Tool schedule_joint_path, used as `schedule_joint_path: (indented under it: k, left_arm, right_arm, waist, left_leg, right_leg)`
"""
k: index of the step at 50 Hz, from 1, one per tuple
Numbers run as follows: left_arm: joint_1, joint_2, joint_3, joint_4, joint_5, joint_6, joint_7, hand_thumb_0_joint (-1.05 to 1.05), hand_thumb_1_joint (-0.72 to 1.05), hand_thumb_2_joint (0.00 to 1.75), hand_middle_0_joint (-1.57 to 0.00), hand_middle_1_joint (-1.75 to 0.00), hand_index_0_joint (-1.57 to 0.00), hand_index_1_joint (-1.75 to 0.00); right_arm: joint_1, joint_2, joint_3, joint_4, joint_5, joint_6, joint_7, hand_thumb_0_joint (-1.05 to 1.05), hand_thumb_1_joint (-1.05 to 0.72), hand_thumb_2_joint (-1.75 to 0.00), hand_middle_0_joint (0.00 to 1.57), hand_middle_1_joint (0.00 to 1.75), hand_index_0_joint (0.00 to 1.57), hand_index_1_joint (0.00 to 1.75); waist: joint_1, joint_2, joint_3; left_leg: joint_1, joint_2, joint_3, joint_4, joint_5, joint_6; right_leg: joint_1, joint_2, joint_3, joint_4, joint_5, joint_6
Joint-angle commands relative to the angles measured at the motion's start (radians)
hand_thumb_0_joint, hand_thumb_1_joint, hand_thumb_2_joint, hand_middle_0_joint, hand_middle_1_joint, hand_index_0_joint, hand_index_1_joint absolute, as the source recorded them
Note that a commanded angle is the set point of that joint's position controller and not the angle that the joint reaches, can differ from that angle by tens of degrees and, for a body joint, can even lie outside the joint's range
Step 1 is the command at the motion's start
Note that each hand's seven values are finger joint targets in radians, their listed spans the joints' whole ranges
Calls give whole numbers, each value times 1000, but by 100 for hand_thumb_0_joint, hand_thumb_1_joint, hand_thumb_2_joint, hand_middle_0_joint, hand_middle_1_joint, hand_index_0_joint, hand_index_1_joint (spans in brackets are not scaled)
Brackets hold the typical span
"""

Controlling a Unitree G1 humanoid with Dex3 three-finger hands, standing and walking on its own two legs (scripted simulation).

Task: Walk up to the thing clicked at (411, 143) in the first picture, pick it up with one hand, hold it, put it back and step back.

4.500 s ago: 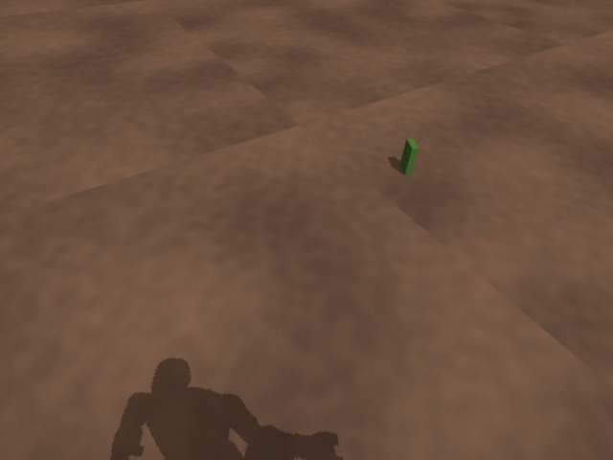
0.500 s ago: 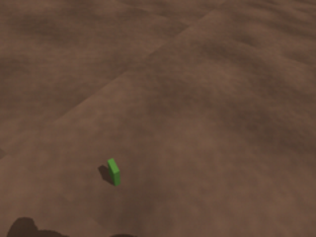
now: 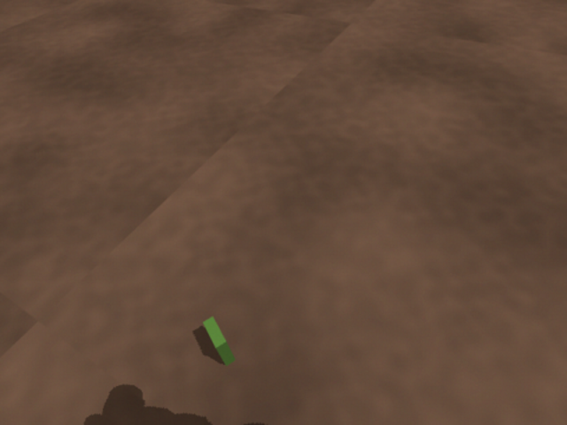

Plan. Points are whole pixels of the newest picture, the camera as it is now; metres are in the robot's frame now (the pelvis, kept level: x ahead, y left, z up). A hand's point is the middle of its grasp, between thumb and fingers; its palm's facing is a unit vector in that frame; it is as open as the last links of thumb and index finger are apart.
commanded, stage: walk up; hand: left
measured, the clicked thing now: (219, 341) +0.50 +0.27 -0.68
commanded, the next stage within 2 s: stand in 1.34 s
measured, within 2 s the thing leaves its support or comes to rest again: neither
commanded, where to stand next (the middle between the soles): +0.10 +0.03 m, yaw +2 degrees
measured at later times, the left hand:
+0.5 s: hand out of the picture +0.09 +0.28 -0.16, palm faces +0.01 -0.95 -0.31, open 7.3 cm
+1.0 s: hand out of the picture +0.10 +0.28 -0.15, palm faces +0.03 -0.95 -0.32, open 7.3 cm
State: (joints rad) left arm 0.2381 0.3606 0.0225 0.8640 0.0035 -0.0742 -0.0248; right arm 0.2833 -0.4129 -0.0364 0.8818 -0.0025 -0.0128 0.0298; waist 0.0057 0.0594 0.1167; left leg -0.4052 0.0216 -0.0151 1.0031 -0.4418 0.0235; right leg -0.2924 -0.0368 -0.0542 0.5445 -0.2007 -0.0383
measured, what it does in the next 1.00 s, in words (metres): steps on the spot: left foot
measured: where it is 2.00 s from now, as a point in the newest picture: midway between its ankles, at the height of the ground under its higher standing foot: outside the picture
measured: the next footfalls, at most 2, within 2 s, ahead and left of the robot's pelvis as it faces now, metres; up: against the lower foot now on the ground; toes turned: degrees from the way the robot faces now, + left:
left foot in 0.20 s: +0.11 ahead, +0.15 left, +0.00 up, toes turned +2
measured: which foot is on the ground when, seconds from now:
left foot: up 0.00-0.18, down 0.20-1.00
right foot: down 0.00-1.00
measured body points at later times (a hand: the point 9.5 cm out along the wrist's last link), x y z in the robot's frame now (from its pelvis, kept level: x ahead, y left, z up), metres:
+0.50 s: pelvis +0.03 +0.02 +0.00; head +0.04 +0.04 +0.45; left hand +0.09 +0.33 -0.14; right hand +0.14 -0.27 -0.12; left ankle +0.08 +0.15 -0.73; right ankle +0.06 -0.10 -0.73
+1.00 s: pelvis +0.04 +0.03 +0.01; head +0.04 +0.03 +0.46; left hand +0.10 +0.33 -0.12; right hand +0.13 -0.27 -0.12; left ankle +0.08 +0.15 -0.73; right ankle +0.06 -0.10 -0.73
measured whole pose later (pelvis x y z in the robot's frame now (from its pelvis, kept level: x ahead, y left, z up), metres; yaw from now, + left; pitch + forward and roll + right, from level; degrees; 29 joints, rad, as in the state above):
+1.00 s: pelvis +0.04 +0.03 +0.01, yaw +2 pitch -3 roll +0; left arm 0.09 0.35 0.01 1.17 0.01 -0.02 -0.02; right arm 0.08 -0.35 0.00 1.17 -0.01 0.00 0.02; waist 0.00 0.01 0.05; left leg -0.17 0.02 0.01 0.34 -0.12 0.00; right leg -0.12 -0.03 -0.07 0.33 -0.15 0.01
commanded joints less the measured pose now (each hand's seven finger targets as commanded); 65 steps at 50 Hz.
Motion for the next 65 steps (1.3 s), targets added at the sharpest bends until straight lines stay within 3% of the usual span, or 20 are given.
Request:
schedule_joint_path:
  k: [1,2,5,6,8,9,10,11,12,13,14,16,18,21,23,31,40,53,59,65]
  left_arm:
    - [5,271,70,-61,7,-5,33,0,90,90,-20,-30,-20,-30]
    - [-11,262,68,-61,12,-1,36,0,90,90,-20,-30,-20,-30]
    - [-18,260,64,-46,7,12,38,0,90,90,-20,-30,-20,-30]
    - [-41,270,63,-49,4,17,37,0,90,90,-20,-30,-20,-30]
    - [-86,278,62,-44,-6,32,36,0,90,90,-20,-30,-20,-30]
    - [-92,261,54,-43,-12,38,37,0,90,90,-20,-30,-20,-30]
    - [-91,238,45,-39,-14,43,36,0,90,90,-20,-30,-20,-30]
    - [-69,196,35,-36,-22,48,35,0,90,90,-20,-30,-20,-30]
    - [-25,186,27,-9,-34,55,37,0,90,90,-20,-30,-20,-30]
    - [-25,217,37,41,-25,62,42,0,90,90,-20,-30,-20,-30]
    - [-30,223,36,60,-17,59,41,0,90,90,-20,-30,-20,-30]
    - [-54,231,34,79,-12,45,34,0,90,90,-20,-30,-20,-30]
    - [-84,239,30,95,-12,41,33,0,90,90,-20,-30,-20,-30]
    - [-143,227,18,126,-10,45,29,0,90,90,-20,-30,-20,-30]
    - [-140,218,13,151,-9,42,26,0,90,90,-20,-30,-20,-30]
    - [-189,213,12,212,-5,24,23,0,90,90,-20,-30,-20,-30]
    - [-201,207,17,240,0,30,25,0,90,90,-20,-30,-20,-30]
    - [-190,202,27,246,5,40,24,0,90,90,-20,-30,-20,-30]
    - [-196,197,30,245,3,41,24,0,90,90,-20,-30,-20,-30]
    - [-198,191,29,247,2,42,26,0,90,90,-20,-30,-20,-30]
  right_arm:
    - [92,-158,-47,-9,0,-8,-21,0,-90,-90,20,30,20,30]
    - [82,-146,-45,-2,1,-10,-22,0,-90,-90,20,30,20,30]
    - [17,-141,-44,15,-1,-13,-27,0,-90,-90,20,30,20,30]
    - [18,-135,-44,20,-1,-15,-30,0,-90,-90,20,30,20,30]
    - [25,-140,-49,41,-4,-18,-36,0,-90,-90,20,30,20,30]
    - [26,-157,-53,50,-8,-22,-38,0,-90,-90,20,30,20,30]
    - [14,-179,-56,51,-14,-26,-41,0,-90,-90,20,30,20,30]
    - [-24,-230,-60,40,-21,-33,-43,0,-90,-90,20,30,20,30]
    - [-122,-257,-52,17,-9,-39,-39,0,-90,-90,20,30,20,30]
    - [-177,-262,-49,22,-4,-34,-35,0,-90,-90,20,30,20,30]
    - [-200,-228,-38,30,-5,-29,-34,0,-90,-90,20,30,20,30]
    - [-195,-178,-14,47,1,-25,-32,0,-90,-90,20,30,20,30]
    - [-203,-179,-9,64,5,-24,-32,0,-90,-90,20,30,20,30]
    - [-215,-175,-4,96,4,-15,-28,0,-90,-90,20,30,20,30]
    - [-246,-181,0,107,3,-15,-26,0,-90,-90,20,30,20,30]
    - [-259,-163,4,170,11,-18,-23,0,-90,-90,20,30,20,30]
    - [-281,-154,3,213,5,-12,-23,0,-90,-90,20,30,20,30]
    - [-276,-153,2,225,-5,-16,-24,0,-90,-90,20,30,20,30]
    - [-256,-153,2,225,-3,-21,-28,0,-90,-90,20,30,20,30]
    - [-247,-146,-1,225,-1,-18,-30,0,-90,-90,20,30,20,30]
  waist:
    - [-5,-214,-88]
    - [-10,-225,-100]
    - [17,-228,-114]
    - [3,-232,-131]
    - [-25,-205,-139]
    - [-28,-169,-139]
    - [-32,-108,-141]
    - [0,30,-154]
    - [46,95,-141]
    - [42,126,-131]
    - [49,104,-131]
    - [40,95,-161]
    - [23,99,-185]
    - [4,57,-132]
    - [11,31,-113]
    - [-9,-77,-161]
    - [-2,-90,-152]
    - [4,-18,-122]
    - [0,-24,-156]
    - [-5,-48,-158]
  left_leg:
    - [-15,23,-12,-84,78,-28]
    - [4,30,1,-160,99,-36]
    - [89,26,22,-265,156,-45]
    - [130,21,35,-298,187,-37]
    - [217,4,55,-397,270,-17]
    - [242,1,42,-446,298,-4]
    - [247,45,-25,-516,344,12]
    - [220,185,-219,-592,385,51]
    - [141,267,-327,-641,349,124]
    - [35,283,-332,-639,263,171]
    - [12,239,-269,-623,259,140]
    - [56,141,-140,-567,296,54]
    - [108,117,-122,-561,282,29]
    - [104,131,-157,-645,117,31]
    - [110,134,-164,-669,70,30]
    - [266,102,-92,-645,333,8]
    - [275,102,-88,-698,319,-3]
    - [190,109,-119,-765,179,-5]
    - [208,112,-109,-745,291,-6]
    - [242,111,-97,-728,361,-5]
  right_leg:
    - [30,-191,154,-208,234,-165]
    - [40,-192,133,-189,273,-164]
    - [7,-199,120,-116,352,-158]
    - [-5,-215,126,-88,363,-156]
    - [-60,-216,135,-30,298,-133]
    - [-76,-201,139,-2,232,-108]
    - [-91,-176,131,27,145,-71]
    - [-94,-93,84,103,1,-19]
    - [-43,8,38,144,-181,7]
    - [69,-6,51,152,-260,9]
    - [112,-9,59,90,-220,6]
    - [140,-55,98,-31,-37,-5]
    - [130,-74,112,-60,31,-7]
    - [86,-65,107,-111,-108,0]
    - [82,-63,104,-154,-117,4]
    - [106,-112,131,-262,40,16]
    - [139,-116,114,-305,12,26]
    - [176,-97,100,-299,-34,23]
    - [209,-102,96,-287,49,25]
    - [199,-106,95,-289,70,27]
